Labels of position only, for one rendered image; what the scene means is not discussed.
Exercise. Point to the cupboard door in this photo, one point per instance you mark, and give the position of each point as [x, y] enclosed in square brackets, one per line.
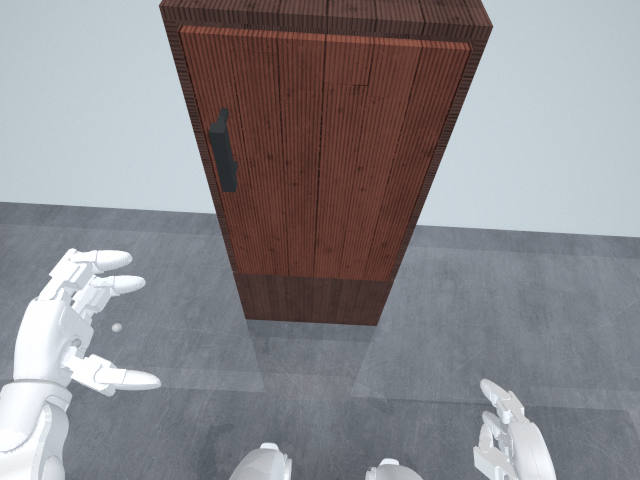
[334, 136]

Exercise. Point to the robot left thigh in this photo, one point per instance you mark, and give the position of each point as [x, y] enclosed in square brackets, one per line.
[263, 464]

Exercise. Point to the robot left forearm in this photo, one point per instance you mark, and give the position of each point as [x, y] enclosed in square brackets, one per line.
[33, 429]

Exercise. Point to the right robot hand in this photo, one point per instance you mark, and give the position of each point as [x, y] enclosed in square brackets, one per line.
[521, 442]

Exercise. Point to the left robot hand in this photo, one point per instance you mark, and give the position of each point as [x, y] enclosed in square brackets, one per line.
[43, 346]

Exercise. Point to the handle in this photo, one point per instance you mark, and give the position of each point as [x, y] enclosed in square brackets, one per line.
[219, 137]

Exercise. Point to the right robot shin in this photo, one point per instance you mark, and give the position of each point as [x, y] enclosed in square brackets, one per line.
[389, 461]

